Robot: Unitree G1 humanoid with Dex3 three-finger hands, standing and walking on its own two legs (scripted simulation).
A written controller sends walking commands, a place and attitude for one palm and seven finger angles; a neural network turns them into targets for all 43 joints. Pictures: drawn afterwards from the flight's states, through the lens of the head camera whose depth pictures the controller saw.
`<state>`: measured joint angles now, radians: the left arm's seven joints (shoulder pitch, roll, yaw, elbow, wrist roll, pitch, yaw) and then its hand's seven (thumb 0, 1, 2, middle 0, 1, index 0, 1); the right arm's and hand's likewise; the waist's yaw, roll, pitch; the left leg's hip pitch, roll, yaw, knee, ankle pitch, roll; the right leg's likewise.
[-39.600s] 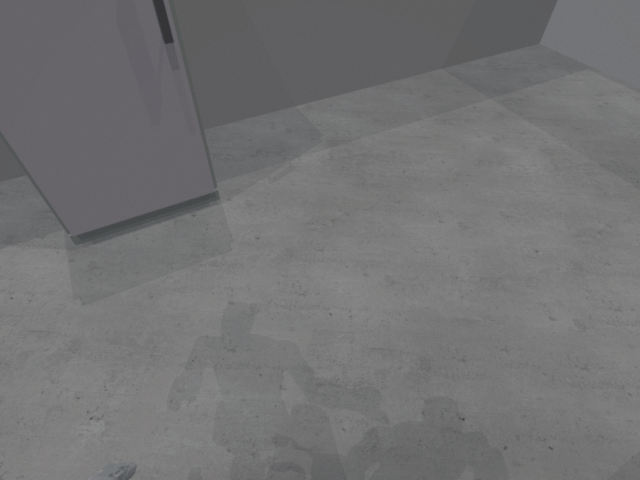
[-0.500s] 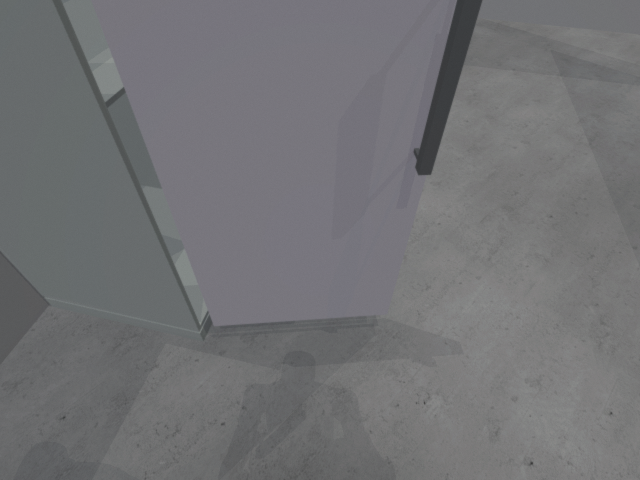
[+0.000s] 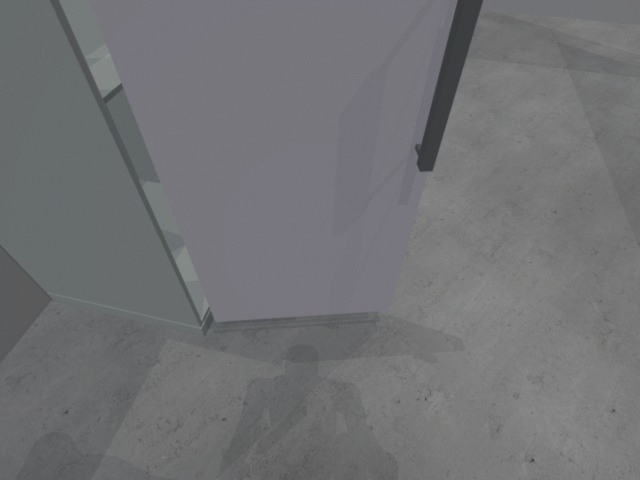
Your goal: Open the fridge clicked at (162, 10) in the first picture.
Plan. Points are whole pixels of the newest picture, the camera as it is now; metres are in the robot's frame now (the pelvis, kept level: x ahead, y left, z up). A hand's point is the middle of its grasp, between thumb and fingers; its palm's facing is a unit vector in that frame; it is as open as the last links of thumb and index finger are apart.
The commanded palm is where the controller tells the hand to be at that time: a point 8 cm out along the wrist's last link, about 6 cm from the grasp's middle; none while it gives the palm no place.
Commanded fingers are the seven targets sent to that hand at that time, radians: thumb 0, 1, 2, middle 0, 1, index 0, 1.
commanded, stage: look to check the result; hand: right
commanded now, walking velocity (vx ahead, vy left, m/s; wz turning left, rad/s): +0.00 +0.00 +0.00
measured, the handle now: (442, 77) +0.71 -0.16 +0.16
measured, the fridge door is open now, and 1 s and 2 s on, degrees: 72 72 72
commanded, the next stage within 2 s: stand and wait in 0.02 s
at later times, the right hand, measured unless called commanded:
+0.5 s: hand out of the picture +0.04 -0.19 -0.17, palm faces +0.00 +0.98 -0.21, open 7.4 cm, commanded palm none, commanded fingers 0.00 -0.90 -0.90 0.20 0.30 0.20 0.30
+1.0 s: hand out of the picture +0.07 -0.21 -0.16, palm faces +0.00 +0.97 -0.26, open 7.4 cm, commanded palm none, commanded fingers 0.00 -0.90 -0.90 0.20 0.30 0.20 0.30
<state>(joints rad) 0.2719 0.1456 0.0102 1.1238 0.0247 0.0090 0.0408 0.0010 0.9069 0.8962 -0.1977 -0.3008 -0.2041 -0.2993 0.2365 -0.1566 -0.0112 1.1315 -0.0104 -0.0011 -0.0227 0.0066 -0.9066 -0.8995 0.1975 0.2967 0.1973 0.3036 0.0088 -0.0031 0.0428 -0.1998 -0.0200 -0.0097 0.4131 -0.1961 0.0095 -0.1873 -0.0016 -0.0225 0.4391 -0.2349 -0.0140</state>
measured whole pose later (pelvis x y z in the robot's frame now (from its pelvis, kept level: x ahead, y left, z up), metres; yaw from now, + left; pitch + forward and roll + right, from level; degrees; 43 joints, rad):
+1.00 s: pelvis +0.01 +0.01 +0.00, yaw +0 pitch -1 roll +0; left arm 0.17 0.25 0.01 1.13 0.02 0.00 0.03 0.00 0.91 0.90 -0.20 -0.30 -0.21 -0.30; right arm 0.15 -0.25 -0.01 1.13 -0.01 -0.01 -0.01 0.01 -0.90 -0.90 0.20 0.30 0.20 0.30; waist 0.01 0.00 0.05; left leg -0.15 -0.03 -0.01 0.35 -0.19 0.02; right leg -0.13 -0.01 -0.02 0.37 -0.22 0.00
